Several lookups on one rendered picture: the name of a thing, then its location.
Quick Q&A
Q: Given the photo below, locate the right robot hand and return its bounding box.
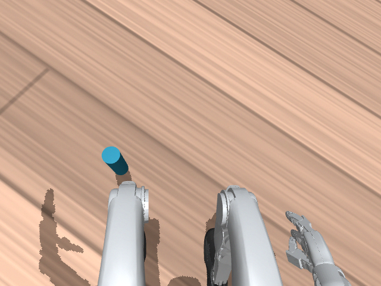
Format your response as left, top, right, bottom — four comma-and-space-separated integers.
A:
285, 211, 335, 273

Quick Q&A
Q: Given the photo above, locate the right robot foot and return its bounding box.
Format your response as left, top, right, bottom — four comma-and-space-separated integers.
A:
204, 228, 227, 286

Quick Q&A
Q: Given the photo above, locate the right robot arm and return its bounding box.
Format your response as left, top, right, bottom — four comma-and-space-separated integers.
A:
312, 263, 351, 286

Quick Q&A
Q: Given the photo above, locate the can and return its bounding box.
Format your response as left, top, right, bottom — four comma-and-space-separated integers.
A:
102, 147, 129, 175

